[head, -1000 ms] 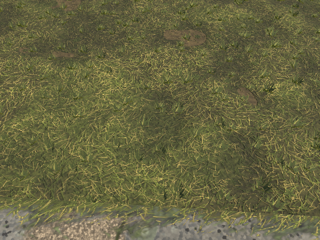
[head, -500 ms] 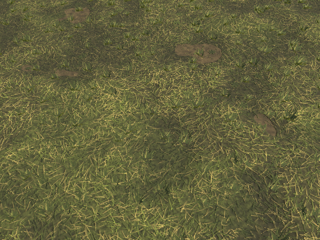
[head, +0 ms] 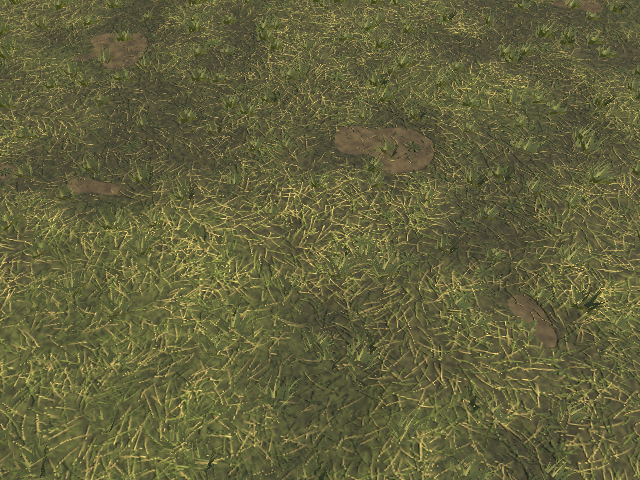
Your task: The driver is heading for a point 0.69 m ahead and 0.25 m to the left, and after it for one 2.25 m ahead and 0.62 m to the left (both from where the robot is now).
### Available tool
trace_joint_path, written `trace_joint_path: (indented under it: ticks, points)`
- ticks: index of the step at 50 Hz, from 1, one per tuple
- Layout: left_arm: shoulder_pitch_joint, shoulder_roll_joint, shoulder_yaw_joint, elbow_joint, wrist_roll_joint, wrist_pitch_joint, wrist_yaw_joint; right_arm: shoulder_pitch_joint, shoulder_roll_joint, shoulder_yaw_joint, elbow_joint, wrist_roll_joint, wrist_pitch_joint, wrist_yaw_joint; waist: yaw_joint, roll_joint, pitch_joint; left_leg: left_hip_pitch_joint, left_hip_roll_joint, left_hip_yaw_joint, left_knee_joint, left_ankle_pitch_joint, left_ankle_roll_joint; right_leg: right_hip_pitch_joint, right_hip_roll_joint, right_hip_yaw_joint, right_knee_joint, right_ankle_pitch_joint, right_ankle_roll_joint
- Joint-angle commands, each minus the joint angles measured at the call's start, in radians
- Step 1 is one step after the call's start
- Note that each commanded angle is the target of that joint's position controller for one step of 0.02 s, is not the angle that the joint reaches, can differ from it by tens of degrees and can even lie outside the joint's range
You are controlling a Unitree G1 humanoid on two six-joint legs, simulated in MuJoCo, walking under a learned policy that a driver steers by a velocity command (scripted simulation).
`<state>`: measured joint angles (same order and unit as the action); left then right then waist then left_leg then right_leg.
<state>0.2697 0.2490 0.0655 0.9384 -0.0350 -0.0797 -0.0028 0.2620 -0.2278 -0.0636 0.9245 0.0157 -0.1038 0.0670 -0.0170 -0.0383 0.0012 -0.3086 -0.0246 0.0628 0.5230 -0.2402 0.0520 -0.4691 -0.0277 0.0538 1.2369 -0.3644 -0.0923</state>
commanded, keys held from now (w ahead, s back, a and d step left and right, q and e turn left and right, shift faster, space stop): w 0.18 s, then w+q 0.82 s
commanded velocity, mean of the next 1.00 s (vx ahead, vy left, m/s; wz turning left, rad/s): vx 0.50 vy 0.00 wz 0.35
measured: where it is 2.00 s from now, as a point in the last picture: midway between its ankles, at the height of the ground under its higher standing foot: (228, 336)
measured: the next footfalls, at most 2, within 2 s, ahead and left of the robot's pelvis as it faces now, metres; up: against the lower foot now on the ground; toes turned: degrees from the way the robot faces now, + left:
right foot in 0.44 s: +0.38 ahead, -0.19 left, -0.15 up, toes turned +4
left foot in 0.94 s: +0.62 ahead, +0.09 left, -0.15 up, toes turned +24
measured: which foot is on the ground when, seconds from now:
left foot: down 0.00-0.46, up 0.48-0.92, down 0.94-1.00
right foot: up 0.00-0.42, down 0.44-0.96, up 0.98-1.00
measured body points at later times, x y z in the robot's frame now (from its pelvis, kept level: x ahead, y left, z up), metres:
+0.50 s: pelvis +0.29 -0.09 -0.15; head +0.31 -0.10 +0.30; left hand +0.46 +0.15 -0.25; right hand +0.24 -0.36 -0.29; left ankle +0.08 +0.09 -0.67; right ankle +0.35 -0.19 -0.88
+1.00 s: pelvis +0.53 -0.01 -0.17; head +0.56 +0.01 +0.28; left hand +0.44 +0.25 -0.31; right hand +0.82 -0.16 -0.25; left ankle +0.59 +0.08 -0.88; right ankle +0.39 -0.21 -0.80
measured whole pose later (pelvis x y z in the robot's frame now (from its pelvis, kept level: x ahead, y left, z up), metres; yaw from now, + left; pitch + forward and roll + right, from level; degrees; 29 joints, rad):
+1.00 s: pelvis +0.53 -0.01 -0.17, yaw +24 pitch +2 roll -1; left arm 0.30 0.26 0.07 0.96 -0.01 -0.07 0.01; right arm 0.06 -0.25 -0.08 0.67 0.02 -0.04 0.04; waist 0.03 0.00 0.04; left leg -0.51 -0.06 0.06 0.67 -0.20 0.13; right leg -0.17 -0.07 -0.10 1.05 -0.50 0.01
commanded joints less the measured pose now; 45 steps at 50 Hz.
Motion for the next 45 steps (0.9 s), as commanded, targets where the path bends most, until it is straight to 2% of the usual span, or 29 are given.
trace_joint_path:
  ticks: [1,2,3,4,5,6,7,8,10,13,15,19,21,22,23,24,25,26,27,28,29,30,31,33,35,37,41,43,45]
  points:
    - [0.02,0.06,0.028,-0.078,0.005,0.019,0.004,-0.024,-0.088,-0.004,-0.046,-0.007,-0.011,-0.017,0.049,0.094,0.007,0.079,0.271,-0.305,-0.336,0.184,0.202,-0.142,-0.107,0.04,-0.118,0.086,0.008]
    - [-0.003,0.035,0.02,-0.088,0.021,0.022,0.006,0.006,-0.125,-0.018,-0.028,-0.015,-0.007,-0.031,0.043,0.086,0.007,0.062,0.263,-0.26,-0.34,0.276,0.211,-0.125,-0.101,0.008,-0.173,0.11,0.028]
    - [-0.033,0.029,0.018,-0.103,0.025,0.021,0.009,0.028,-0.144,-0.023,-0.021,-0.012,-0.006,-0.045,0.037,0.074,0.014,0.067,0.255,-0.222,-0.347,0.326,0.209,-0.128,-0.094,-0.008,-0.252,0.148,0.041]
    - [-0.004,0.035,0.024,-0.081,0.036,0.02,-0.001,0.08,-0.158,-0.031,-0.003,-0.03,-0.009,-0.051,0.028,0.057,-0.03,0.11,0.266,-0.211,-0.298,0.379,0.216,-0.127,-0.091,-0.012,-0.207,0.272,0.045]
    - [-0.088,0.068,0.042,-0.116,0.012,0.01,-0.009,0.132,-0.131,-0.021,0.016,-0.017,-0.021,-0.063,0.015,0.065,0.009,0.214,0.255,-0.217,-0.291,0.268,0.182,-0.274,-0.116,0.055,-0.304,0.364,0.039]
    - [-0.152,0.07,0.04,-0.139,0.011,0.0,-0.014,0.152,-0.132,-0.022,0.019,-0.007,-0.025,-0.073,-0.009,0.093,0.016,0.263,0.259,-0.227,-0.284,0.213,0.169,-0.335,-0.111,0.052,-0.384,0.425,0.037]
    - [-0.2,0.066,0.038,-0.152,0.016,-0.012,-0.021,0.168,-0.14,-0.022,0.022,-0.005,-0.027,-0.083,-0.023,0.101,0.027,0.28,0.263,-0.232,-0.26,0.176,0.161,-0.363,-0.108,0.051,-0.445,0.486,0.032]
    - [-0.235,0.056,0.03,-0.167,0.027,-0.02,-0.029,0.152,-0.139,-0.023,0.017,0.004,-0.023,-0.1,-0.014,0.093,0.052,0.184,0.212,-0.17,-0.249,0.098,0.146,-0.289,-0.092,0.026,-0.572,0.619,0.041]
    - [-0.268,0.028,0.022,-0.165,0.044,-0.027,-0.05,0.17,-0.124,-0.019,0.013,0.003,-0.014,-0.109,-0.043,0.087,0.042,0.044,0.19,-0.14,-0.194,0.012,0.141,-0.105,-0.048,-0.028,-0.641,0.8,0.039]
    - [-0.321,0.031,0.011,-0.193,0.034,-0.017,-0.079,0.195,-0.116,-0.018,-0.004,0.002,-0.003,-0.104,-0.066,0.097,0.078,0.0,0.202,-0.184,-0.079,-0.08,0.138,-0.082,-0.039,-0.01,-0.677,0.762,0.022]
    - [-0.362,0.038,0.002,-0.211,0.02,-0.015,-0.098,0.218,-0.116,-0.022,-0.014,0.012,0.016,-0.117,-0.081,0.099,0.095,0.061,0.226,-0.235,0.032,-0.137,0.129,-0.134,-0.065,0.021,-0.729,0.732,0.023]
    - [-0.307,0.053,-0.006,-0.167,0.009,-0.021,-0.092,0.249,-0.114,-0.033,-0.036,0.011,0.05,-0.13,-0.086,0.083,0.08,0.155,0.212,-0.301,0.269,-0.12,0.093,-0.031,-0.11,0.053,-0.914,0.731,0.048]
    - [-0.032,0.099,0.026,-0.067,0.026,-0.032,-0.071,0.255,-0.078,-0.025,-0.027,-0.001,0.058,-0.115,0.039,0.004,-0.024,0.025,0.105,-0.225,0.619,-0.053,0.057,0.354,-0.067,-0.05,-0.952,0.761,0.053]
    - [0.159,0.128,0.037,-0.024,0.041,-0.033,-0.068,0.278,-0.064,-0.023,-0.02,0.002,0.049,-0.098,0.121,-0.045,-0.115,-0.256,0.036,-0.199,0.912,-0.311,0.01,0.691,-0.139,0.025,-0.791,0.826,0.015]
    - [0.219,0.166,0.033,-0.009,0.063,-0.034,-0.068,0.425,0.008,-0.006,0.007,0.025,0.026,-0.075,0.083,-0.243,-0.265,-0.553,0.028,-0.24,1.213,-0.593,-0.008,1.006,-0.262,0.071,-0.461,1.206,0.01]
    - [0.281,0.264,0.075,0.016,0.024,-0.017,-0.063,0.459,-0.039,0.001,-0.044,0.06,-0.004,-0.071,0.085,-0.384,-0.396,-0.683,0.046,-0.266,1.329,-0.495,-0.033,1.043,-0.4,0.347,-0.552,0.946,-0.098]
    - [0.283,0.244,0.075,0.022,0.028,0.001,-0.057,0.363,-0.067,-0.008,-0.062,0.068,-0.017,-0.085,0.105,-0.248,-0.358,-0.755,0.059,-0.255,1.372,-0.387,-0.044,0.947,-0.442,0.428,-0.678,0.663,-0.131]
    - [0.219,0.242,0.072,0.032,0.042,0.005,-0.048,0.245,-0.056,-0.005,-0.116,0.08,-0.014,-0.111,0.079,-0.143,-0.277,-0.803,0.073,-0.177,1.42,-0.251,-0.049,0.775,-0.494,0.566,-0.868,0.302,-0.183]
    - [0.106,0.182,0.046,0.011,0.047,-0.011,-0.044,0.177,-0.066,-0.006,-0.125,0.07,0.006,-0.13,0.044,-0.088,-0.193,-0.78,0.119,-0.152,1.448,-0.187,-0.054,0.617,-0.509,0.571,-0.897,0.355,-0.2]
    - [-0.024,0.06,0.008,-0.016,0.048,-0.031,-0.046,0.134,-0.09,-0.021,-0.12,0.035,0.025,-0.131,0.004,0.012,-0.079,-0.702,0.146,-0.235,1.215,-0.037,-0.019,0.42,-0.43,0.393,-0.864,0.448,-0.134]
    - [-0.073,-0.011,-0.011,-0.011,0.047,-0.037,-0.05,0.109,-0.074,-0.026,-0.108,0.02,0.044,-0.123,-0.008,-0.015,-0.013,-0.613,0.157,-0.232,1.125,-0.015,-0.002,0.271,-0.329,0.212,-0.857,0.495,-0.065]
    - [-0.118,0.017,-0.012,-0.007,0.054,-0.036,-0.039,0.118,-0.035,-0.027,-0.125,0.023,0.057,-0.119,-0.05,-0.078,0.028,-0.51,0.158,-0.224,0.916,0.064,-0.01,0.143,-0.264,0.084,-0.929,0.442,-0.013]
    - [-0.102,0.045,-0.005,-0.002,0.063,-0.038,-0.022,0.085,-0.036,-0.031,-0.143,0.011,0.058,-0.114,-0.035,-0.109,0.04,-0.454,0.152,-0.201,0.797,0.118,-0.025,0.129,-0.238,0.042,-0.976,0.479,-0.015]
    - [-0.05,0.072,0.001,0.017,0.08,-0.044,0.012,0.042,-0.025,-0.031,-0.162,0.006,0.054,-0.099,-0.027,-0.1,0.041,-0.419,0.136,-0.198,0.613,0.193,-0.039,0.171,-0.229,-0.021,-0.997,0.618,-0.047]
    - [-0.02,0.1,0.012,0.019,0.06,-0.037,0.028,-0.02,0.005,-0.018,-0.188,-0.002,0.057,-0.078,-0.006,-0.054,0.032,-0.429,0.123,-0.171,0.422,0.258,-0.024,0.27,-0.249,-0.062,-1.003,0.675,-0.054]
    - [0.034,0.118,0.021,0.027,0.036,-0.024,0.038,-0.117,0.006,-0.012,-0.226,-0.006,0.064,-0.057,0.034,-0.019,0.041,-0.456,0.113,-0.122,0.341,0.26,-0.004,0.365,-0.279,-0.086,-1.02,0.666,-0.053]
    - [0.106,0.13,0.03,0.04,0.029,0.007,0.04,-0.264,0.003,-0.009,-0.293,0.004,0.071,-0.025,0.079,0.025,0.095,-0.511,0.097,-0.058,0.22,0.218,0.033,0.52,-0.289,-0.165,-1.0,0.646,-0.027]
    - [0.081,0.156,0.036,0.023,0.029,0.017,0.038,-0.283,-0.011,-0.016,-0.314,0.007,0.069,-0.01,0.06,-0.002,0.078,-0.403,0.057,0.005,0.169,0.147,0.055,0.526,-0.271,-0.226,-0.94,0.826,-0.006]
    - [0.067,0.2,0.048,0.008,0.021,0.024,0.04,-0.228,-0.056,-0.034,-0.318,0.005,0.07,-0.006,0.008,-0.059,0.004,-0.222,-0.014,0.067,0.165,0.04,0.086,0.53,-0.266,-0.26,-0.788,1.145,0.005]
